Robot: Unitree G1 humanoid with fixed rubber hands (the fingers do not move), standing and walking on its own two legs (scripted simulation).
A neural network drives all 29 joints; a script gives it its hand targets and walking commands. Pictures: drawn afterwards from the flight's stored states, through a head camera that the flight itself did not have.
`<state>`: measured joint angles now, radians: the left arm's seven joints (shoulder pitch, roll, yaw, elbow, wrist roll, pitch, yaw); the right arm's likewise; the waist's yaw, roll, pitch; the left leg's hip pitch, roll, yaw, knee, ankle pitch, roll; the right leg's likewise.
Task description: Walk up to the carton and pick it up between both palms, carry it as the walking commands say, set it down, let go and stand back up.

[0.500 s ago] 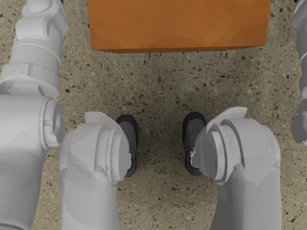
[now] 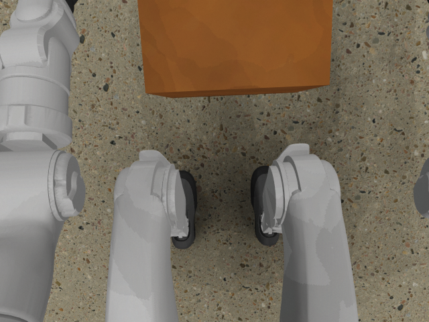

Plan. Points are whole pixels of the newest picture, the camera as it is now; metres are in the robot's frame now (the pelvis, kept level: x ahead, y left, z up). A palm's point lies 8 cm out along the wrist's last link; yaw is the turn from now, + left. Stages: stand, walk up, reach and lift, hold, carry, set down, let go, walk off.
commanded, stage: set down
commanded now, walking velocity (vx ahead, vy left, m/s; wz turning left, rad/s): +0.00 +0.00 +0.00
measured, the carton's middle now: (232, 30) +0.55 -0.03 -0.30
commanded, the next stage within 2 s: let go in 0.94 s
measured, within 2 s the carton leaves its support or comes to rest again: neither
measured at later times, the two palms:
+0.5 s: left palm out of the picture +0.56 +0.19 +0.02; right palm out of the picture +0.53 -0.28 +0.02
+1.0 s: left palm out of the picture +0.56 +0.20 +0.18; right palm out of the picture +0.54 -0.28 +0.18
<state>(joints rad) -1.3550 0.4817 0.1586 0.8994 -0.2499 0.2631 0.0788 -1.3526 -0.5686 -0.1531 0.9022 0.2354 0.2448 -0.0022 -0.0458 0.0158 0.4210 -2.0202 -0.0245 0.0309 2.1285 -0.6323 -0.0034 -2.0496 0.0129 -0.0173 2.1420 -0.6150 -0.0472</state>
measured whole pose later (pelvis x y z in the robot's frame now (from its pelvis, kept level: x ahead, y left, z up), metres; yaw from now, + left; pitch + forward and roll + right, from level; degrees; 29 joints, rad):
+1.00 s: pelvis +0.02 +0.00 +0.25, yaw -1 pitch +33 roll +1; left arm -1.23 0.44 0.19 0.91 -0.17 0.32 -0.03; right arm -1.23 -0.48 -0.24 0.90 0.13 0.32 0.06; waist -0.02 0.02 0.20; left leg -1.37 -0.04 -0.03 1.14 -0.34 -0.01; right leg -1.39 0.04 0.01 1.15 -0.33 -0.03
